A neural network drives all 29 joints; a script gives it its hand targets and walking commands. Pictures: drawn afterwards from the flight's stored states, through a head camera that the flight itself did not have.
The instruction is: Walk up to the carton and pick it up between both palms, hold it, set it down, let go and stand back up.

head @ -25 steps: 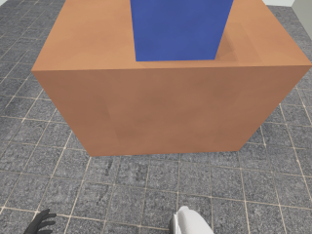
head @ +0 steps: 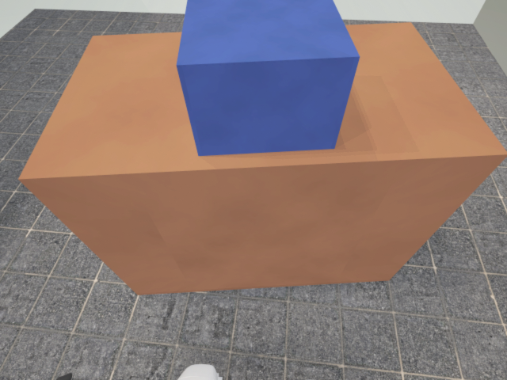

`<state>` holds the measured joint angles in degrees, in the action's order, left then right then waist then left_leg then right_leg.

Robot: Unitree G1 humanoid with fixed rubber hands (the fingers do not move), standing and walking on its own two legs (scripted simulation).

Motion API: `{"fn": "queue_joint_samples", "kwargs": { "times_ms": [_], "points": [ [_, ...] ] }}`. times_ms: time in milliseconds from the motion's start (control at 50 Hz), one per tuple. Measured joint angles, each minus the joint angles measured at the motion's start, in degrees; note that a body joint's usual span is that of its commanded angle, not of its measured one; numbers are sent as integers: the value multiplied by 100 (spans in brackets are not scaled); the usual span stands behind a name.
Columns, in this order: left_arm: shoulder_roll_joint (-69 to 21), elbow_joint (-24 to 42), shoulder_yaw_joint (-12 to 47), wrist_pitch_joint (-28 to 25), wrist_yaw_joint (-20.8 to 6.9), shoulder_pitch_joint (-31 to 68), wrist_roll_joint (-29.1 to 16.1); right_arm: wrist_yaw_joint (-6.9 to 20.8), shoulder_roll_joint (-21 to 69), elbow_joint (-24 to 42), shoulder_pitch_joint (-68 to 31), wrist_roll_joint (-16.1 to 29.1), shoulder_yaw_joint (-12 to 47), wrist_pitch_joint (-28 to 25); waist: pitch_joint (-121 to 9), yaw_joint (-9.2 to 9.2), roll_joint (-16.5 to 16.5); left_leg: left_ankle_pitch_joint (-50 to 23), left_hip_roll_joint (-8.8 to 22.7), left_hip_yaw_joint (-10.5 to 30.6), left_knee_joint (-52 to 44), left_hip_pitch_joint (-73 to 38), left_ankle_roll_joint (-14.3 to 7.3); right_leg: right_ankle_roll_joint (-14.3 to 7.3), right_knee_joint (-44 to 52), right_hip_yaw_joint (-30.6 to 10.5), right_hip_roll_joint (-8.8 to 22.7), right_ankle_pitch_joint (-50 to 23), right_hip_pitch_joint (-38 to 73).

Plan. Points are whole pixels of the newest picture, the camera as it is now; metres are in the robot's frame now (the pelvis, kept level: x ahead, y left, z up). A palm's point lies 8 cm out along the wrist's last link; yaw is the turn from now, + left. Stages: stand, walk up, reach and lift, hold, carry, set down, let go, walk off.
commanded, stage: walk up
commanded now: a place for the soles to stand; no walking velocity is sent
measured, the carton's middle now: (262, 71) +0.68 -0.03 +0.09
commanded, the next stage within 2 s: none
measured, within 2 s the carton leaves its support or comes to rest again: neither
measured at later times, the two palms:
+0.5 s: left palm (85, 346) +0.19 +0.30 -0.10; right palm (481, 376) +0.12 -0.35 -0.12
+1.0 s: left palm (89, 337) +0.20 +0.29 -0.08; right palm (490, 365) +0.14 -0.37 -0.11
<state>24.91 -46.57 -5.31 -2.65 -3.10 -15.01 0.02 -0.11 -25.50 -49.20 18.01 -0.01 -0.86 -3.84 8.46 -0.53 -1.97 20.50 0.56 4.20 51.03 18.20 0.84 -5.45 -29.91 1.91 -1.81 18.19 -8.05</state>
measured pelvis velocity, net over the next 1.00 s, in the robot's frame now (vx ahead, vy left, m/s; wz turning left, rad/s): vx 0.10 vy -0.04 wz -0.02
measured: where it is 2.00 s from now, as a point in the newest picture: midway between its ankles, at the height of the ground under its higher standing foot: outside the picture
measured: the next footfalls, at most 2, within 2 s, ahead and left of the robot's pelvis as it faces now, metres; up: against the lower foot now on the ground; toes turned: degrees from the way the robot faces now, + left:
left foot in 0.14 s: +0.11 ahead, +0.16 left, +0.00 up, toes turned -2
right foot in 0.48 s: +0.16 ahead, -0.10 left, +0.00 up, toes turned -3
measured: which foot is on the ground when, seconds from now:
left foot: up 0.00-0.12, down 0.14-0.50, up 0.52-1.00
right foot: down 0.00-0.14, up 0.16-0.46, down 0.48-1.00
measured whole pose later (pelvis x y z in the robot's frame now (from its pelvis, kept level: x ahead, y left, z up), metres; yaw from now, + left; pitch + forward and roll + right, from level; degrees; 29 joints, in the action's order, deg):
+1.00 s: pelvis +0.10 -0.04 -0.01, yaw -1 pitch -3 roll +4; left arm 25.0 -45.9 -5.2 -1.2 -1.5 -12.8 0.0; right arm -1.1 -24.9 -49.2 17.2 0.0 -0.9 -1.9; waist 6.6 -0.7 -2.3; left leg 23.4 -1.0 2.0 51.4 19.4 1.1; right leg -5.3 -34.2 2.1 -0.7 13.2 -18.4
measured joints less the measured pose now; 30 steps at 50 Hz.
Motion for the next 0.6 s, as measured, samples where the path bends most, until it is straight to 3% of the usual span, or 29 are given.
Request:
{"fn": "queue_joint_samples", "kwargs": {
  "times_ms": [80,120,160,220,260,360,460,500,540,600],
  "points": [
    [-1,3,0,27,0,-24,0,0,-1,2,-22,0,0,-68,-10,-2,2,2,-1,-94,-611,1,0,48,-12,1,-90,146,60],
    [-3,74,1,85,0,-20,0,-22,-5,6,-20,0,-1,-150,-103,-10,3,-174,-10,-196,-1360,-64,0,94,-258,9,-98,313,-83],
    [-3,207,6,129,6,46,0,-73,2,-2,-24,0,-1,-262,-69,-9,-33,-534,-49,-219,-1581,-121,-32,124,-1210,-35,-95,612,-451],
    [0,323,19,178,9,137,0,-120,36,0,1,0,-2,-262,-186,-22,-113,-284,-85,-221,-1427,-123,-33,180,-2709,-50,-95,930,-1193],
    [4,383,19,182,10,149,0,-164,36,1,1,0,-1,-295,-305,-18,-119,-203,-25,-223,-1427,-120,-32,239,-3069,-63,-92,937,-1636],
    [6,431,20,183,-40,216,0,-212,37,1,3,0,0,-327,-429,-15,-148,-112,29,-229,-1428,-117,-32,395,-2725,-70,87,874,-2267],
    [9,444,17,195,-56,226,0,-228,38,0,5,0,1,-277,-529,-12,-154,1,34,-233,-1384,-111,25,358,-1638,-74,280,228,-2167],
    [7,430,0,173,-19,225,0,-228,39,-4,-37,0,1,-218,-412,-9,-132,136,73,-229,-1019,-117,29,279,-1210,-38,260,-360,-1857],
    [6,341,4,153,16,223,0,-228,68,-8,-78,0,1,-90,-233,-6,-119,448,13,-231,-230,-21,29,153,-1382,-10,229,-336,-1698],
    [6,215,6,155,63,221,0,-218,66,-3,-76,0,2,110,-155,-8,-103,482,-149,-226,546,115,29,130,-1171,-7,229,-204,-1379]
  ]
}}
